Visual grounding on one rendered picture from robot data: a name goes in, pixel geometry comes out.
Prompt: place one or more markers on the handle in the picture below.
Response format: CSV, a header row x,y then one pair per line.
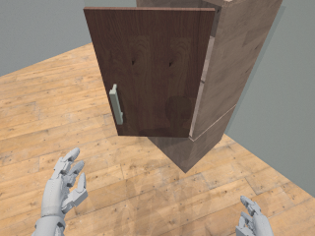
x,y
115,105

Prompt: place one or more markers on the left robot forearm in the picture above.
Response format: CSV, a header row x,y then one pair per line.
x,y
50,225

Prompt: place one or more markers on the robot right hand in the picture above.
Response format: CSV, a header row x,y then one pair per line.
x,y
258,224

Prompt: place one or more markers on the robot left hand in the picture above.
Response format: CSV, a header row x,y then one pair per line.
x,y
57,187

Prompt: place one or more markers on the cupboard door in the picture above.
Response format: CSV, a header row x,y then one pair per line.
x,y
156,57

